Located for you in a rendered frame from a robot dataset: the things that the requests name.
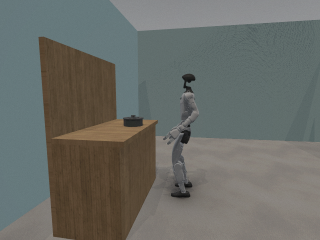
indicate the humanoid robot head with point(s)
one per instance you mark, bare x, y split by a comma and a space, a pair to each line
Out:
188, 78

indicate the table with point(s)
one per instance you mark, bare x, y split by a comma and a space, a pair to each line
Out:
100, 171

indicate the lid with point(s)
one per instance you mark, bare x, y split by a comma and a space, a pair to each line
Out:
132, 118

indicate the right robot shin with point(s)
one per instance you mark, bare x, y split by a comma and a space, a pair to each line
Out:
184, 172

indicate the left robot upper arm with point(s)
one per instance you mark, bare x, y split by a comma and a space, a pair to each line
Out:
190, 99

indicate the left robot forearm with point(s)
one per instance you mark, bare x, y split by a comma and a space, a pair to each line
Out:
188, 121

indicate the pot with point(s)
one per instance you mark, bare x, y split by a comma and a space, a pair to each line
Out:
132, 123

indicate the left robot hand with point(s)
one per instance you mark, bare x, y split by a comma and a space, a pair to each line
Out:
172, 135

